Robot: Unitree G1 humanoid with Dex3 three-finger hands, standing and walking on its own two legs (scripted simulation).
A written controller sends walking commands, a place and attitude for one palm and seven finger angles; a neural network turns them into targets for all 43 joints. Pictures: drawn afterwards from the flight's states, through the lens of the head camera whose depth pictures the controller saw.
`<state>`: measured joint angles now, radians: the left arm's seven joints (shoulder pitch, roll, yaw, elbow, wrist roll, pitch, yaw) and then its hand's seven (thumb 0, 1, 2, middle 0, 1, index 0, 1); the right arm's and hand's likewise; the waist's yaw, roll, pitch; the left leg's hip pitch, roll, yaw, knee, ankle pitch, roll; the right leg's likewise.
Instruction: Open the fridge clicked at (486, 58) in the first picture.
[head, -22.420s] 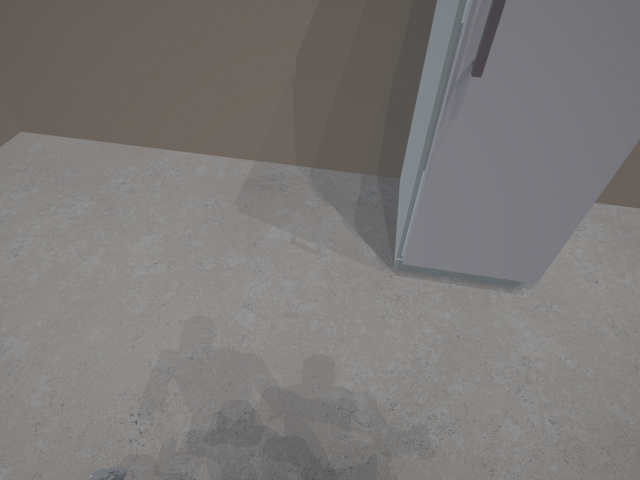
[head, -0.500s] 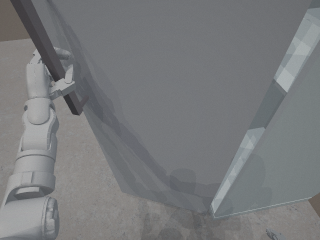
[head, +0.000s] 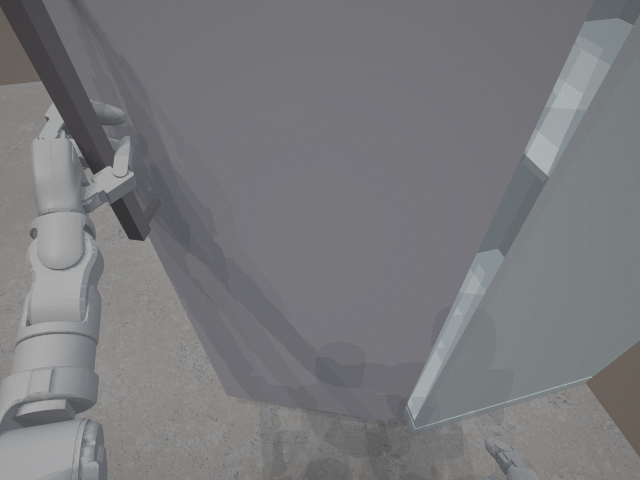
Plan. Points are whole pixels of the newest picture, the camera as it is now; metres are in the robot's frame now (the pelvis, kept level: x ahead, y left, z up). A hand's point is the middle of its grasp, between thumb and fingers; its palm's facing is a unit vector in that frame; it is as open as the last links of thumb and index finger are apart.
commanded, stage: loosen the grip on the handle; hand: left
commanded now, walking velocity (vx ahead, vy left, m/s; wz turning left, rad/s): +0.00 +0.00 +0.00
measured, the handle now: (104, 130) +0.42 +0.26 +0.24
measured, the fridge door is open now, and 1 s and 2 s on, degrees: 67 65 65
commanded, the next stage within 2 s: slip the hand off the handle in 0.66 s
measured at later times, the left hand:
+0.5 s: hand (119, 175) +0.40 +0.25 +0.19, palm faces +0.41 -0.88 -0.22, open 12.6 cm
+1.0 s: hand (82, 180) +0.39 +0.29 +0.19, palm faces +0.46 -0.87 -0.20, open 14.7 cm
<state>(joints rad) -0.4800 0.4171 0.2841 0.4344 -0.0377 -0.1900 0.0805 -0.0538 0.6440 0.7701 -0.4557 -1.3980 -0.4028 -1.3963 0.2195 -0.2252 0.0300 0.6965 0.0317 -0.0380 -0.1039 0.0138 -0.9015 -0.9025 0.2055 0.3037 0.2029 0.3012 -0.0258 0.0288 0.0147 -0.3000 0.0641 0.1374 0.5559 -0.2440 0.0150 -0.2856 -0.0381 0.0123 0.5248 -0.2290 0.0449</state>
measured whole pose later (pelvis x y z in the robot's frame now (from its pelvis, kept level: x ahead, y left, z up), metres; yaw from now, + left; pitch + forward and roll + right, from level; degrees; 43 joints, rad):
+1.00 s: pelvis +0.04 -0.03 +0.00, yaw +3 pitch +3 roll +0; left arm -0.42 0.47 0.46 0.44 -0.07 -0.20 -0.08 -0.01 -0.56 0.20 -0.26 -1.15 -0.26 -1.15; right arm 0.23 -0.23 -0.02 0.72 0.01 -0.07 -0.09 0.01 -0.90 -0.90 0.20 0.30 0.20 0.30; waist 0.01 0.02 -0.02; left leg -0.34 0.07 0.05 0.59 -0.31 -0.03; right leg -0.31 -0.02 -0.06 0.58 -0.33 0.00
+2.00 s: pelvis +0.02 -0.02 -0.01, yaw +4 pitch +1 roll -1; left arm -0.21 0.51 0.53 0.29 -0.20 -0.19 -0.22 -0.01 -0.56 0.19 -0.25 -1.15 -0.25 -1.15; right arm 0.19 -0.25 0.03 0.69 0.03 -0.11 -0.15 0.01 -0.90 -0.90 0.21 0.30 0.20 0.30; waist 0.05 0.02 -0.01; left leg -0.36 0.06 0.03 0.65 -0.30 -0.01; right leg -0.30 -0.03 -0.07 0.60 -0.31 0.01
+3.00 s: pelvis +0.02 -0.01 +0.01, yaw +3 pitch -6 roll -1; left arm 0.24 0.33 0.38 -0.21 -0.08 -0.05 0.16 0.00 -0.07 0.43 -0.23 -0.86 -0.24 -0.86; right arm 0.19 -0.22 0.03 0.73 -0.01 -0.19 -0.12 0.02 -0.90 -0.90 0.21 0.30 0.20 0.30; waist 0.08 0.05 0.06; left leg -0.09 0.04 0.06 0.42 -0.21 -0.01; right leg -0.05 -0.04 -0.05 0.38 -0.21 0.02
